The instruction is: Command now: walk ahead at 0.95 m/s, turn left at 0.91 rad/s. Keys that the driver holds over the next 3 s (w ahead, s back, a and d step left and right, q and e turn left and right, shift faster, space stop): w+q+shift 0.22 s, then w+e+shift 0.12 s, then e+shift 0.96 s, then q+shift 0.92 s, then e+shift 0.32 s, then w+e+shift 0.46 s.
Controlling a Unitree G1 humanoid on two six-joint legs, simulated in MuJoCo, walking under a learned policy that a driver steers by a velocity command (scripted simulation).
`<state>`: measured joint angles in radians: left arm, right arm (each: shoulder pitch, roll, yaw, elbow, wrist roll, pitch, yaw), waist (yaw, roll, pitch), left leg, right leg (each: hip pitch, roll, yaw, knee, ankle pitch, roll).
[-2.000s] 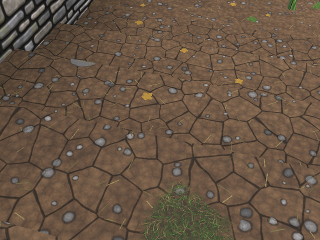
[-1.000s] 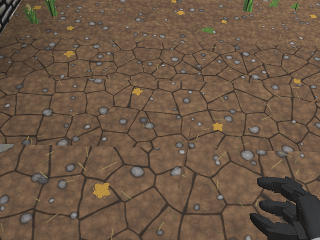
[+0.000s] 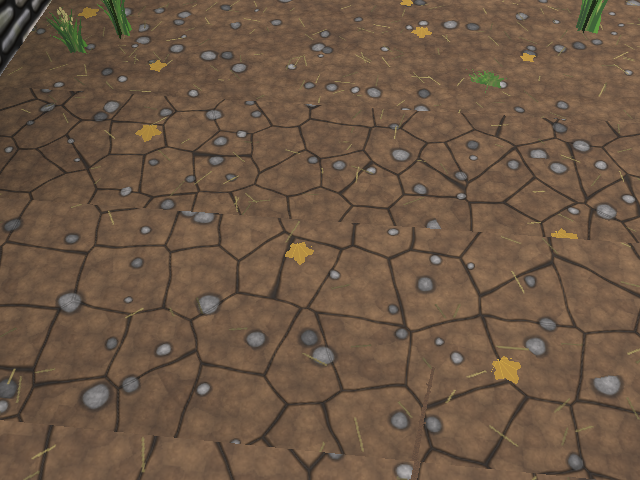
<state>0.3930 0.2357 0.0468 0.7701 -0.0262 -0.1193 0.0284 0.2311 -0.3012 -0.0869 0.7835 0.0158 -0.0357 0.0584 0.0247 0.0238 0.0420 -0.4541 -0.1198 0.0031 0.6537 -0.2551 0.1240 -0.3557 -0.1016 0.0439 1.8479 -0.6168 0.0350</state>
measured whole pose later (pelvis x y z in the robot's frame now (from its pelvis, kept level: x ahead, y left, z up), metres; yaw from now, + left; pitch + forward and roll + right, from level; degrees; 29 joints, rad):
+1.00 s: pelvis +0.64 +0.13 -0.16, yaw -11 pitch +1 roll +0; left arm 0.08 0.30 0.08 0.54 -0.01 0.03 0.02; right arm 0.31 -0.29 -0.05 0.85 -0.02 0.01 -0.07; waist -0.03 -0.03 0.05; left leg -0.21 0.05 0.18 0.50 -0.31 0.03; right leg -0.80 -0.03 -0.02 1.03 0.04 0.09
